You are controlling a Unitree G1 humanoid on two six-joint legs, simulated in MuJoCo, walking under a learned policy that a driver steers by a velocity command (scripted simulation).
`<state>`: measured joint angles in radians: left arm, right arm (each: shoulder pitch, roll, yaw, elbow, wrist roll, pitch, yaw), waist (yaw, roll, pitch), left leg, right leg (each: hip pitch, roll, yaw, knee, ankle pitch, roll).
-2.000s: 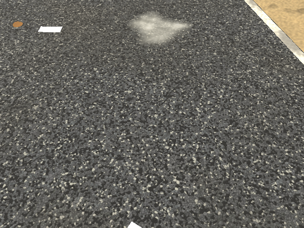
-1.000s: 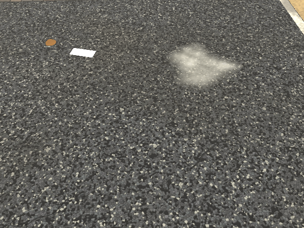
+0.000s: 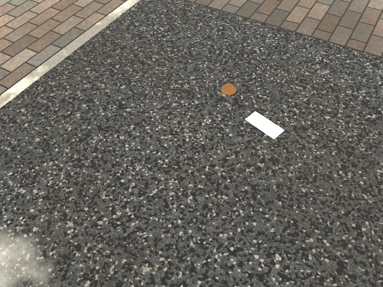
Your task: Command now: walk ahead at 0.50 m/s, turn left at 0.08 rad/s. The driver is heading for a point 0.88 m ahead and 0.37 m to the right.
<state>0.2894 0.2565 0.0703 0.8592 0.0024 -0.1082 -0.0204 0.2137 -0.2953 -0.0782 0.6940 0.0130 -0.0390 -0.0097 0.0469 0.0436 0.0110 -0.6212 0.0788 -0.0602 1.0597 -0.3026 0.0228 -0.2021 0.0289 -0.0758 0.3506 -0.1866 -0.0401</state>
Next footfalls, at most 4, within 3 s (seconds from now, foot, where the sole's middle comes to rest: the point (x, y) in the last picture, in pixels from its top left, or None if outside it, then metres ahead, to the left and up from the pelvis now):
0.24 left None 0.28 0.15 -0.78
0.66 right None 0.40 -0.13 -0.78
1.08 left None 0.46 0.08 -0.78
1.56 right None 0.40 -0.29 -0.78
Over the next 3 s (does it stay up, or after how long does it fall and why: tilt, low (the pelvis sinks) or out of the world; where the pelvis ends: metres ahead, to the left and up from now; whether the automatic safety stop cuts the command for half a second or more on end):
stays up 0.83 -0.52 -0.01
